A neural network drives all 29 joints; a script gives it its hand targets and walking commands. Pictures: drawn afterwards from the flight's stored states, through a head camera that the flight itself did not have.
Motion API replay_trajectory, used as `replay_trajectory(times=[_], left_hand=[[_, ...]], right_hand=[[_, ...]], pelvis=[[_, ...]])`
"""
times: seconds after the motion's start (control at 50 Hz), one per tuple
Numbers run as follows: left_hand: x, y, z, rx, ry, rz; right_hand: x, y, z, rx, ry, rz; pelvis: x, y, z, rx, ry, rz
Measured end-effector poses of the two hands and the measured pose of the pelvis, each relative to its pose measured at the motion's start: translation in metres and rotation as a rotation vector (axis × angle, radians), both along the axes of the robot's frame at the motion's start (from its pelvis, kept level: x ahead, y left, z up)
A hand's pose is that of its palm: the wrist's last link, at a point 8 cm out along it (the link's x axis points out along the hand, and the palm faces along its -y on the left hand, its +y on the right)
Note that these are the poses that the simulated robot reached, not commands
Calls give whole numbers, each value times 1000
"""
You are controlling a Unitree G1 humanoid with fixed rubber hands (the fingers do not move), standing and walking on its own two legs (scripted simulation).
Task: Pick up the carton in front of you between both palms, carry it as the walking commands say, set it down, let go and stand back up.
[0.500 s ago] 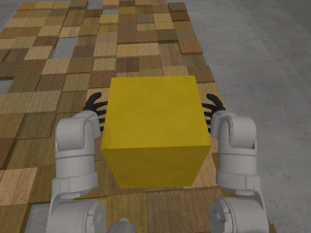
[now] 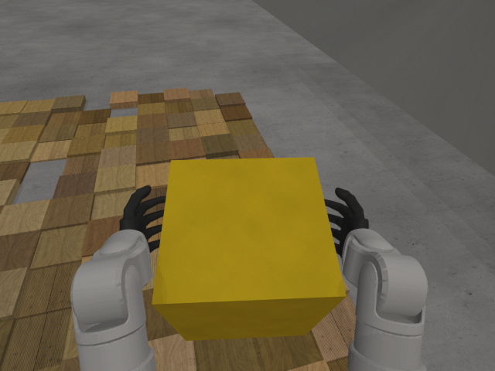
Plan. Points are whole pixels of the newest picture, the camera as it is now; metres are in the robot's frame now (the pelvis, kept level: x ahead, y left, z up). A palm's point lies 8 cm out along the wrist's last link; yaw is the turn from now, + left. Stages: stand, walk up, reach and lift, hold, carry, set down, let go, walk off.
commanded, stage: carry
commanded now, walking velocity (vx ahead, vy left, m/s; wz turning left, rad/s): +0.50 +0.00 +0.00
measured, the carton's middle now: (244, 256) +0.30 -0.01 +0.07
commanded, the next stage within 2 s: none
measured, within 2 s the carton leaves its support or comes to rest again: neither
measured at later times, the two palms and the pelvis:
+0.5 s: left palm (155, 136) +0.60 +0.18 +0.12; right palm (287, 130) +0.61 -0.12 +0.12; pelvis +0.28 +0.00 -0.01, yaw +2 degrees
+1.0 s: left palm (180, 89) +0.95 +0.17 +0.07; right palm (272, 90) +0.95 -0.13 +0.07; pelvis +0.61 +0.01 -0.02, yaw +3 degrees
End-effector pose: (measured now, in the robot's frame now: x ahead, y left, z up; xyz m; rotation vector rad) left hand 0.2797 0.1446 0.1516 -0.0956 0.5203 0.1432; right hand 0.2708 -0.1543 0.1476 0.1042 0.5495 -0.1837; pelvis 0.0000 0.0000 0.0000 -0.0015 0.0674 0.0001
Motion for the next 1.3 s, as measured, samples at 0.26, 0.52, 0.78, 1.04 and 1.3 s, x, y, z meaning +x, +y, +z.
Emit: replay_trajectory(times=[0.26,0.52,0.78,1.04,1.3], left_hand=[[129,-1,-24,28,180,125],[335,35,-39,70,157,1],[539,27,-40,77,227,-86],[670,28,-90,31,273,73],[782,49,-57,24,144,115]], right_hand=[[169,0,-28,9,177,137],[355,36,-29,-140,153,131],[528,27,-39,-103,230,49],[697,28,-90,-28,266,106],[816,51,-62,-34,133,163]], pelvis=[[138,-30,11,3,12,57],[295,8,-10,-6,-9,34],[439,32,1,-19,44,23],[630,5,-15,10,29,64],[802,17,-3,48,20,64]])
